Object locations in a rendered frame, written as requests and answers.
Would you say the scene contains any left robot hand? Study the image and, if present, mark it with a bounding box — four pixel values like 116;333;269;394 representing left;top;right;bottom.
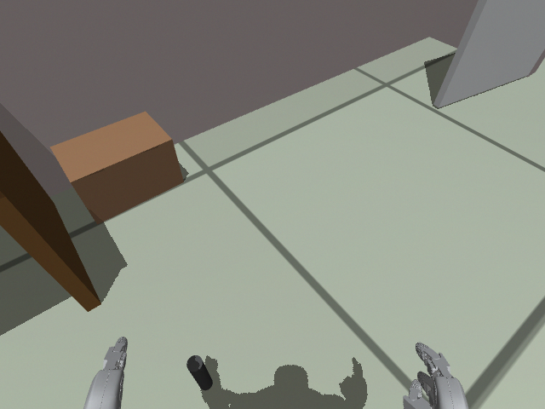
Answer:
83;337;128;409

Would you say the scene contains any right robot hand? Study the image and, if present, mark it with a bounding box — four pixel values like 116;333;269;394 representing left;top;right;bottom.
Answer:
403;343;469;409

